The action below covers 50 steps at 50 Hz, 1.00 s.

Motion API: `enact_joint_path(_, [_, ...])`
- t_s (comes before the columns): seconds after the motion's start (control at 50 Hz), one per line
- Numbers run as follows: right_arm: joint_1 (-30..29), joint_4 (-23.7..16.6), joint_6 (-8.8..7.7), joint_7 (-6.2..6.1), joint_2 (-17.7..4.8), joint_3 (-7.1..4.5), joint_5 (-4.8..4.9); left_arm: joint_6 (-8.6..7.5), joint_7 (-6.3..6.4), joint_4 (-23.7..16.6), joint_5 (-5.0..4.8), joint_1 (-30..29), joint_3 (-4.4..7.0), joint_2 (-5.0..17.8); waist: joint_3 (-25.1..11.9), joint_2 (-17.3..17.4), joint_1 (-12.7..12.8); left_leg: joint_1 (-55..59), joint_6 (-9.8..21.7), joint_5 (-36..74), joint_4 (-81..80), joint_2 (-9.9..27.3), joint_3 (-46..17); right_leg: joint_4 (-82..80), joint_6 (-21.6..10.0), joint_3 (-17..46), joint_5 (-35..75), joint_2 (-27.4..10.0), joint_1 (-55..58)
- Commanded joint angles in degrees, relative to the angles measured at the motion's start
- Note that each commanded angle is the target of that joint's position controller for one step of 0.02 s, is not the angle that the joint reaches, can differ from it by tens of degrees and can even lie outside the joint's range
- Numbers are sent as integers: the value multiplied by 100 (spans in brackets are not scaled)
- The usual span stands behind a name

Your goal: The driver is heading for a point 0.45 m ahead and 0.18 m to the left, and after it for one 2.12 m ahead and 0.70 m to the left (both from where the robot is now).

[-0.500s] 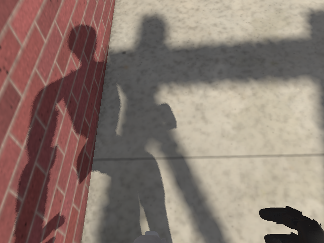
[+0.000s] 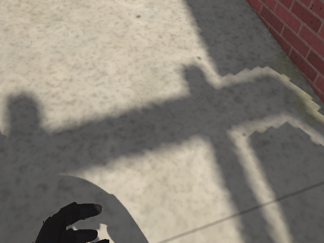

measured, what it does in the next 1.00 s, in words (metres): climbs, turning left: right foot 0.03 m higher, then left foot 0.05 m higher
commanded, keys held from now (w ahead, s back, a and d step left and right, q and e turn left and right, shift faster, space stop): w+q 0.54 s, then q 0.46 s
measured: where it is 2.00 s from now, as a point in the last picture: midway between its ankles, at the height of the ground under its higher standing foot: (139, 201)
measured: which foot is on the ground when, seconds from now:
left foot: down 0.00-0.10, up 0.12-0.62, down 0.64-1.00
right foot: up 0.00-0.08, down 0.10-0.64, up 0.66-1.00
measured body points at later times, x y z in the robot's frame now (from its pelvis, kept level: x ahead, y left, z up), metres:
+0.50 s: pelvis +0.28 -0.02 +0.03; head +0.31 -0.03 +0.48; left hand +0.20 +0.22 -0.10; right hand +0.50 -0.21 -0.08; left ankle +0.39 +0.12 -0.58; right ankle +0.19 -0.12 -0.71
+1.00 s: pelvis +0.49 +0.06 +0.08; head +0.52 +0.11 +0.53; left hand +0.54 +0.36 -0.03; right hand +0.70 -0.15 -0.02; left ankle +0.49 +0.09 -0.66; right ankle +0.65 -0.05 -0.54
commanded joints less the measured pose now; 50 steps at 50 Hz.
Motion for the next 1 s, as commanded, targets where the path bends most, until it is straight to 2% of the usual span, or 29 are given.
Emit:
enact_joint_path(0.02, [-72,-292,-70,-2,-894,-152,56,-29,10,-392,-3,-202,-10,62,210,710,255,-527,701,4493,-344,1284,-546,-900,-127,-831,-299,293,1356])
enact_joint_path(0.06, [1,-284,-57,13,-1141,-177,42,-105,149,-222,38,464,103,256,-326,911,565,102,678,7083,946,1377,-427,-1195,-318,-954,-1130,793,2064])
enact_joint_path(0.08, [-184,-348,-48,32,-1175,-195,84,-190,204,49,26,1449,198,392,-839,982,1095,-198,554,6957,2117,1290,-339,-1898,-400,-755,-645,817,3356])
enact_joint_path(0.1, [-375,-554,-45,40,-1022,-172,179,-267,256,337,184,2336,385,874,-1449,871,1506,-1402,409,4962,3586,1047,-345,-2311,-421,181,-736,91,4990])
enact_joint_path(0.12, [139,-790,-17,96,-271,-44,61,-283,304,405,224,2681,504,1535,-2364,-676,944,-2656,375,-541,5263,501,-601,-2510,-520,2507,-943,-1965,6447])
enact_joint_path(0.14, [422,-856,35,140,-396,-86,205,-187,351,333,128,2819,559,1662,-2888,-1107,1075,-3844,320,-922,6546,-128,-1293,-4187,-1029,5177,-2666,-2572,6703])
enact_joint_path(0.16, [-413,-939,121,87,-617,-170,67,-169,386,476,89,2299,488,1265,-1335,-123,892,-4522,275,-84,7108,252,-1316,-4366,-899,4174,-2929,-2184,5633])
enact_joint_path(0.18, [-873,-1093,113,91,-529,-165,2,-250,381,554,57,1847,339,790,-324,76,690,-4693,256,527,7087,458,-1100,-4203,-758,2941,-1865,-1801,4662])
enact_joint_path(0.2, [-828,-1047,131,81,-322,-120,45,-351,336,718,70,1711,298,606,34,198,421,-4430,173,732,6926,574,-1132,-4252,-542,2005,-613,-1458,4025])
enact_joint_path(0.24, [-397,-873,303,129,-205,-117,16,-447,305,923,35,1703,210,213,49,-44,84,-3835,109,802,6817,670,-1195,-4366,-243,846,-67,-1060,3389])
enact_joint_path(0.26, [-399,-937,371,173,-152,-112,20,-497,296,1010,25,1754,219,262,16,-172,-23,-3903,57,835,6938,574,-1159,-4506,-301,749,-113,-1113,3336])
enact_joint_path(0.34, [-1270,-1219,528,191,-131,-132,-37,-572,314,1313,23,2160,255,349,354,-175,153,-4955,37,1188,7360,459,-1043,-4828,-229,-158,233,-1012,3611])
enact_joint_path(0.36, [-1491,-1362,558,186,-104,-112,-51,-574,335,1361,48,2253,262,437,367,-347,167,-5139,22,1223,7341,439,-980,-4926,-287,-221,124,-1078,3651])
enact_joint_path(0.44, [-2293,-1716,627,237,-232,-124,-156,-536,441,1556,82,2703,247,509,514,-160,327,-6041,57,1044,7032,416,-750,-4869,-370,-710,854,-1120,4594])
enact_joint_path(0.52, [-3098,-2093,625,365,-65,14,-154,-462,538,1584,60,2785,247,629,594,-118,489,-5740,241,732,5485,466,-79,-4829,-326,-1155,1702,-1198,5099])
enact_joint_path(0.54, [-3145,-2152,640,390,-8,53,-133,-440,556,1573,50,2712,248,687,573,-169,456,-5248,365,569,4969,366,177,-4713,-287,-1348,2625,-1213,5067])
enact_joint_path(0.56, [-3001,-2156,656,378,55,83,-103,-416,577,1557,41,2574,259,795,477,-278,328,-4525,518,316,4500,124,493,-4335,-219,-1586,4485,-1215,4967])
enact_joint_path(0.58, [-2691,-2076,671,326,-12,55,-71,-374,607,1598,23,2690,301,954,187,-477,244,-3994,630,-8,4375,-251,812,-3657,-176,-1645,6485,-1252,5169])
enact_joint_path(0.6, [-2060,-1973,647,280,-157,-5,-28,-309,614,1602,18,2660,372,1203,-226,-733,-45,-3389,777,-246,4159,-441,757,-2663,-137,-1615,7568,-1376,5331])
enact_joint_path(0.62, [-1235,-1798,583,251,-428,-109,2,-281,559,1529,-49,2524,443,1436,-807,-832,-359,-2416,929,-100,3664,-591,430,-1557,-98,-1497,7456,-1447,5266])
enact_joint_path(0.64, [-588,-1638,492,213,-733,-263,-51,-295,499,1425,-171,2370,492,1523,-1199,-514,-778,-1066,1054,602,2584,-557,-212,-95,112,-1501,5767,-1236,4466])
enact_joint_path(0.66, [-835,-1588,451,159,-1400,-428,-61,-332,432,1167,-87,2558,286,560,-1294,874,-175,206,1361,2325,2380,895,-2200,1739,327,-1317,-915,-412,2638])
enact_joint_path(0.68, [-711,-1744,488,119,-1898,-591,55,-351,348,622,-112,2398,275,570,-2309,1453,-182,1282,2415,3974,1395,1964,-5479,3672,586,-161,-2008,677,1033])
enact_joint_path(0.7, [-902,-1780,516,21,-1677,-580,69,-401,340,491,-74,1796,268,598,-1884,336,-172,898,2252,4223,1137,1963,-4836,3972,517,412,-1195,253,558])
enact_joint_path(0.74, [-1182,-1589,462,-63,-1079,-425,67,-424,399,448,-40,1675,212,440,-593,-166,262,-515,1786,4839,1369,1474,-3372,3573,501,238,-1004,-38,513])
enact_joint_path(0.78, [-1577,-1669,439,-74,-690,-297,71,-191,433,432,39,1809,233,532,-323,-114,590,-1472,1413,4596,1180,914,-2408,3003,566,290,-1002,-132,951])
enact_joint_path(0.88, [-1218,-1652,380,-92,-1030,-357,25,152,454,197,133,1471,176,444,-659,139,521,-1271,990,5367,1246,648,-2152,2086,800,105,-678,-68,674])
enact_joint_path(0.92, [-1088,-1713,479,-169,-1032,-360,19,230,480,48,135,1146,157,455,-728,444,359,-998,832,4819,1224,609,-2317,1874,874,119,-516,-55,284])
enact_joint_path(1.0, [-733,-1800,639,-271,-1089,-384,26,326,533,-210,144,558,169,539,-591,596,69,-418,734,3667,1128,716,-2913,1690,967,238,-539,-20,-478])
